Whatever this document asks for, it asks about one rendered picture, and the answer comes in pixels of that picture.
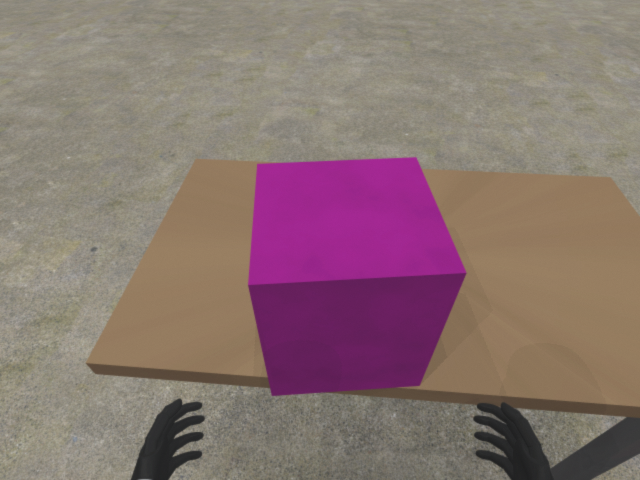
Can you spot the robot left hand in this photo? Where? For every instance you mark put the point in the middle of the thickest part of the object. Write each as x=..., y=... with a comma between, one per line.
x=156, y=461

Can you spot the carton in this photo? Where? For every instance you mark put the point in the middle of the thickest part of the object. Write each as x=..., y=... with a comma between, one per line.
x=352, y=276

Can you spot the table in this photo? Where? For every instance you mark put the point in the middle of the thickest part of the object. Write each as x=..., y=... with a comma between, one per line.
x=547, y=316

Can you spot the robot right hand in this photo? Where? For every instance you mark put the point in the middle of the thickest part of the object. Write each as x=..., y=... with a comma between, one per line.
x=525, y=459

